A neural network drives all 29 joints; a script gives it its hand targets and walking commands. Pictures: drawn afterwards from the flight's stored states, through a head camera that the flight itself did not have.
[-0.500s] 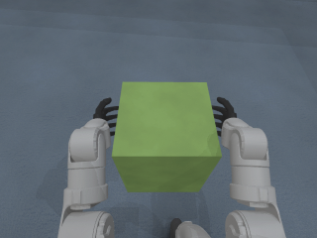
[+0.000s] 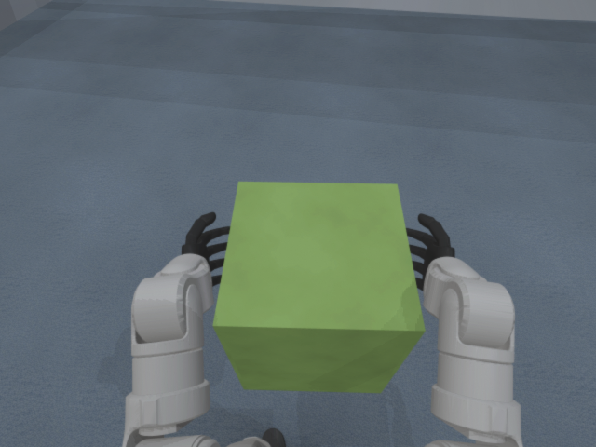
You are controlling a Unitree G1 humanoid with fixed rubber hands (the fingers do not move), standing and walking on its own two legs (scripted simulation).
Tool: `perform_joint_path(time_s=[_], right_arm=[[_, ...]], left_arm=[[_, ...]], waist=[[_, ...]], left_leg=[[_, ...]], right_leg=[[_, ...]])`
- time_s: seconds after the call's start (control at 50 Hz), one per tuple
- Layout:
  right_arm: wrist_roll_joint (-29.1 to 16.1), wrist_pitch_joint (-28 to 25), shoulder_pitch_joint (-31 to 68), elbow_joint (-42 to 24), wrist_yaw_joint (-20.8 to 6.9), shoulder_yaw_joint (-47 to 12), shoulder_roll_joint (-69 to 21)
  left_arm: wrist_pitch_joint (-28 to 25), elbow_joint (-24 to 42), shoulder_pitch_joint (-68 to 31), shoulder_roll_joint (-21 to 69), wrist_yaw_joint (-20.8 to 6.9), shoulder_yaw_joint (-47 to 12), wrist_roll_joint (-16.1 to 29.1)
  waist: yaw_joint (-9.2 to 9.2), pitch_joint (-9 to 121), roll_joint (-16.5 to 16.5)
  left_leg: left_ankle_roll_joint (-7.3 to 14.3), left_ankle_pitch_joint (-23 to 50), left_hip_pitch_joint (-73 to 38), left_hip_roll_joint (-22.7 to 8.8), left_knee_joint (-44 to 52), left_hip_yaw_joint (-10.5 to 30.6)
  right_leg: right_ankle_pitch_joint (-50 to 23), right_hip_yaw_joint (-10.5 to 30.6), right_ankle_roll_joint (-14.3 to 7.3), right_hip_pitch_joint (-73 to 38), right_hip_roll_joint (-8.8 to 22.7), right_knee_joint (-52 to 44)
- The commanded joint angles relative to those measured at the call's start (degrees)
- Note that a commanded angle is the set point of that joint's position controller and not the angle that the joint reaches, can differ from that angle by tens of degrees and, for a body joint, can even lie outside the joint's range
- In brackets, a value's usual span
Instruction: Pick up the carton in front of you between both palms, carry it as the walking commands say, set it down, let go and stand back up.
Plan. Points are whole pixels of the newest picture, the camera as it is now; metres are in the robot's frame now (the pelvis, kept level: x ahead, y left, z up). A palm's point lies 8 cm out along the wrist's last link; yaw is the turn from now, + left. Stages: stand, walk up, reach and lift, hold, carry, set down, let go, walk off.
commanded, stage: carry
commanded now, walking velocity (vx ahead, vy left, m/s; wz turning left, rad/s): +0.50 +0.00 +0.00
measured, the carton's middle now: (314, 294) +0.32 +0.00 +0.01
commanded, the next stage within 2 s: none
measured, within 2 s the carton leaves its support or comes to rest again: neither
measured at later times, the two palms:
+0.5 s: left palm (252, 127) +0.60 +0.12 +0.10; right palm (422, 130) +0.60 -0.18 +0.10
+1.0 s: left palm (253, 80) +0.76 +0.13 +0.10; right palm (401, 78) +0.76 -0.17 +0.10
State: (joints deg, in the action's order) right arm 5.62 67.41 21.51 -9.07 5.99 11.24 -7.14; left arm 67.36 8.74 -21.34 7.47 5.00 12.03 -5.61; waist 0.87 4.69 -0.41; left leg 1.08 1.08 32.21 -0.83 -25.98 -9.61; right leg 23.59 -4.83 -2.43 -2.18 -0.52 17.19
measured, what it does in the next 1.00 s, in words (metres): walks ahead: left foot, then right foot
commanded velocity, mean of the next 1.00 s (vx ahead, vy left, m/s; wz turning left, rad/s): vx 0.16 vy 0.00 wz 0.00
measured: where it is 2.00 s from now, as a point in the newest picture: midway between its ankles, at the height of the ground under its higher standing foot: (317, 371)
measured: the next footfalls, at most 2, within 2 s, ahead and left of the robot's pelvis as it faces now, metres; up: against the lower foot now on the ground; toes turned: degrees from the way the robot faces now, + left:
left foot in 0.02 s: +0.20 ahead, +0.09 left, +0.00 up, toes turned +8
right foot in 0.48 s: +0.52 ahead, -0.13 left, +0.00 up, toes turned +9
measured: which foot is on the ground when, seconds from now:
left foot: up 0.00-0.00, down 0.02-0.52, up 0.54-0.74, down 0.76-1.00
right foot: down 0.00-0.02, up 0.04-0.46, down 0.48-1.00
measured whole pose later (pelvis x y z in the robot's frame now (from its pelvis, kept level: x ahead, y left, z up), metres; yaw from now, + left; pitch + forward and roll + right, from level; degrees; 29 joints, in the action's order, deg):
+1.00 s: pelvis +0.50 -0.02 +0.01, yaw +0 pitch +3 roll +0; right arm 7.6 69.8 9.7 -14.2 4.2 6.6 -7.7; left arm 70.6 15.1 -9.2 7.6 4.2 6.3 -7.9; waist -0.1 11.1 -0.6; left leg -0.4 -19.1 13.0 -3.3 -29.2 -8.2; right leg 17.0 -11.3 0.3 15.6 4.4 30.0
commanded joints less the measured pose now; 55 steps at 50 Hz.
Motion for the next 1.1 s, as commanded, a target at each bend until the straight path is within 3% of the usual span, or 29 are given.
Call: perform_joint_path(time_s=[0.0,0.02,0.04,0.06,0.08,0.1,0.12,0.16,0.24,0.32,0.4,0.44,0.46,0.48,0.5,0.52,0.54,0.58,0.6,0.62,0.68,0.72,0.74,0.76,0.78,0.8,0.86,0.92,1.08], right_arm=[[-20.6,0.2,23.7,-4.9,-13.0,-44.1,-57.2],[-20.1,0.3,21.2,-5.8,-13.5,-44.2,-56.3],[-18.7,-0.1,19.3,-5.5,-13.7,-43.8,-54.3],[-19.6,-0.1,15.7,-4.9,-14.1,-44.3,-56.4],[-20.5,-0.3,14.5,-6.7,-14.6,-44.7,-58.1],[-21.2,-0.5,14.4,-8.3,-15.0,-45.4,-59.1],[-22.1,-0.7,15.2,-10.2,-15.2,-45.9,-59.4],[-23.8,-0.5,15.7,-13.0,-15.6,-47.0,-58.2],[-24.3,0.6,11.9,-13.9,-16.4,-46.9,-53.5],[-23.4,1.9,10.0,-12.8,-16.6,-45.8,-49.8],[-21.7,3.1,9.9,-10.9,-16.2,-44.7,-47.6],[-21.5,3.5,10.9,-10.0,-15.9,-44.2,-47.1],[-21.4,3.6,10.9,-9.5,-15.8,-44.1,-46.6],[-21.3,3.6,11.6,-9.0,-15.8,-43.9,-46.2],[-22.4,4.3,14.2,-9.6,-15.7,-45.0,-48.0],[-22.7,4.1,13.4,-9.7,-15.9,-45.1,-48.6],[-22.9,3.5,13.9,-9.6,-16.1,-45.6,-51.1],[-23.1,2.2,15.5,-11.0,-16.3,-46.2,-54.4],[-22.9,1.6,15.5,-11.6,-16.1,-46.7,-55.3],[-22.6,1.1,14.8,-11.9,-15.8,-47.2,-55.5],[-21.8,0.3,11.8,-12.9,-15.2,-47.6,-56.0],[-21.7,0.3,11.2,-14.4,-15.1,-47.6,-54.9],[-21.8,0.6,11.5,-15.2,-15.2,-47.5,-53.9],[-21.5,1.0,11.8,-15.0,-15.2,-47.2,-53.2],[-21.1,1.4,12.4,-14.3,-15.3,-46.8,-52.1],[-21.1,1.9,12.1,-13.3,-15.5,-46.2,-51.5],[-20.6,3.1,8.6,-8.3,-15.8,-44.2,-49.8],[-20.5,3.4,9.1,-5.6,-16.1,-43.4,-49.8],[-22.5,2.5,14.6,-9.3,-16.1,-44.9,-52.9]], left_arm=[[0.8,7.6,-24.7,54.3,-14.3,-43.7,21.3],[0.9,8.5,-23.5,53.1,-14.6,-44.4,21.2],[1.4,9.3,-22.7,55.4,-15.0,-46.1,21.8],[1.3,9.7,-20.6,53.9,-15.2,-46.1,21.8],[0.9,11.0,-20.0,54.3,-15.3,-46.7,22.1],[0.4,12.6,-19.1,54.8,-15.3,-47.1,22.2],[0.1,13.6,-18.7,56.0,-15.2,-47.5,22.6],[-0.2,14.3,-16.2,55.8,-14.7,-47.5,22.2],[0.2,13.8,-10.8,53.2,-13.5,-47.2,20.3],[1.6,13.7,-10.2,50.2,-13.3,-47.0,19.9],[3.2,12.3,-11.9,47.8,-13.7,-46.3,20.7],[3.7,11.2,-11.8,47.4,-13.9,-45.9,20.8],[3.8,11.1,-12.3,47.1,-14.0,-45.7,20.7],[4.0,10.8,-12.8,46.6,-14.1,-45.2,20.7],[3.7,8.6,-13.4,46.6,-14.3,-44.2,20.2],[3.2,7.6,-10.9,48.4,-14.3,-44.4,21.0],[2.5,9.1,-11.5,50.5,-14.5,-44.7,21.5],[1.3,10.8,-13.2,55.3,-14.9,-45.6,22.2],[0.7,11.4,-13.3,56.6,-15.1,-45.9,22.4],[0.3,12.0,-13.5,57.0,-15.3,-46.1,22.6],[-0.2,12.9,-11.1,55.6,-15.6,-46.5,22.8],[-0.2,14.2,-11.2,54.2,-15.6,-47.0,22.8],[0.0,14.6,-11.2,53.4,-15.6,-47.0,22.6],[0.4,15.0,-11.7,52.2,-15.6,-46.9,22.5],[1.0,15.0,-12.8,51.7,-15.5,-47.2,22.7],[1.7,14.4,-13.2,50.8,-15.4,-46.9,22.4],[3.3,11.0,-11.1,48.4,-15.0,-46.1,21.4],[3.7,8.4,-11.3,48.6,-14.9,-45.5,20.7],[2.7,10.7,-15.5,52.1,-14.7,-46.2,22.1]], waist=[[-1.79,23.4,-7.2],[-2.41,27.3,-0.8],[-2.19,31.4,13.9],[-2.58,29.6,13.9],[-2.49,26.5,10.6],[-2.37,24.2,4.0],[-2.04,21.3,1.7],[-1.71,19.2,3.9],[-1.70,14.9,7.3],[-1.91,9.2,8.1],[-2.21,5.5,8.8],[-1.07,7.5,8.5],[-0.66,9.3,6.9],[-0.19,12.6,2.5],[0.42,22.0,-11.2],[0.20,24.0,-13.0],[-0.19,23.3,-10.7],[-0.61,21.0,-5.5],[-0.76,20.0,-6.0],[-0.78,20.4,-7.3],[-0.49,22.2,-8.4],[-0.87,21.3,-6.5],[-0.87,20.5,-5.6],[-0.89,18.9,-2.9],[-0.53,16.2,0.4],[-0.64,14.4,2.8],[-0.82,14.7,3.3],[-0.75,15.5,3.3],[-0.94,17.7,1.8]], left_leg=[[1.4,4.4,-30.4,2.0,6.1,-4.1],[2.8,8.4,-43.4,-9.5,2.2,10.4],[14.2,14.9,-60.8,-23.4,1.5,33.9],[16.9,11.1,-58.6,-23.9,5.2,37.4],[15.0,11.6,-54.5,-21.7,6.3,31.9],[12.6,10.7,-49.4,-20.6,7.7,27.7],[10.6,7.5,-43.5,-19.4,9.9,24.2],[8.9,0.3,-36.8,-17.1,13.4,18.3],[8.3,-3.5,-33.2,-14.8,16.8,11.0],[6.0,2.3,-31.5,-12.6,16.9,5.8],[3.4,19.5,-32.4,-11.3,10.2,1.2],[0.6,24.6,-29.9,-8.8,-0.5,-2.7],[-1.7,21.7,-25.6,-7.5,-6.2,-3.5],[-3.7,5.4,-19.3,-6.0,-15.0,-3.0],[-5.4,-17.2,-6.2,-1.0,-30.6,0.4],[-4.8,-33.8,-4.0,1.3,-36.6,5.1],[-3.6,-34.2,-4.4,-1.1,-37.7,8.4],[-2.2,-32.0,-7.2,-4.8,-25.7,9.5],[-2.4,-31.7,-11.3,-4.6,-17.8,8.2],[-2.6,-31.7,-14.0,-2.8,-13.7,5.9],[-2.7,-22.2,-18.4,-2.6,-4.9,3.5],[-2.9,-9.2,-23.9,-3.9,3.7,2.2],[-3.1,-5.8,-26.6,-5.7,5.1,2.9],[-2.8,-5.0,-25.5,-9.3,5.9,6.5],[-2.1,-1.7,-23.4,-11.3,3.4,8.0],[-1.7,1.1,-22.2,-11.6,2.2,7.5],[-1.6,12.4,-21.5,-10.9,0.1,7.2],[-1.6,22.2,-23.1,-10.2,-2.4,6.5],[-1.2,21.8,-24.2,-9.4,-4.8,5.9]], right_leg=[[-59.5,-3.6,1.2,-0.3,8.5,23.0],[-36.9,-3.1,2.5,11.9,6.9,34.2],[-3.4,0.8,4.3,34.1,-0.6,49.8],[4.9,4.6,3.3,41.8,-1.2,58.7],[3.2,6.3,2.1,43.7,1.5,59.1],[-0.3,6.7,1.7,43.1,4.0,54.6],[-2.2,6.5,1.9,41.1,5.8,49.3],[-3.8,4.2,2.7,36.3,5.9,40.2],[-9.9,-0.2,4.5,35.6,5.8,25.5],[-19.2,-4.4,4.2,34.5,5.1,16.6],[-24.4,-7.3,3.3,30.4,2.9,12.0],[-28.6,-10.6,3.0,18.9,-0.1,6.4],[-32.9,-9.7,3.0,10.2,1.2,3.7],[-48.4,-0.5,2.3,0.6,9.9,5.4],[-62.8,16.3,-7.8,-16.6,22.9,9.0],[-61.6,21.4,-10.7,-14.2,24.4,4.3],[-56.8,17.2,-10.0,-10.1,23.6,2.8],[-49.0,9.0,-5.8,-2.7,20.4,1.0],[-44.3,5.3,-3.9,1.9,18.2,-0.2],[-40.3,3.4,-3.9,3.4,17.0,-0.8],[-32.2,1.6,-4.3,4.5,17.0,-0.6],[-25.3,-1.3,-2.4,8.6,14.8,1.4],[-19.9,-1.6,-0.9,11.6,14.0,2.1],[-15.0,-3.2,1.0,12.5,12.7,3.4],[-16.2,-2.7,2.5,13.1,10.6,4.5],[-19.6,-1.8,2.9,12.9,10.9,5.4],[-32.7,-1.4,3.0,10.9,11.3,10.9],[-37.5,-2.0,3.5,11.7,10.5,13.5],[-38.8,-1.6,3.4,10.6,10.2,15.2]])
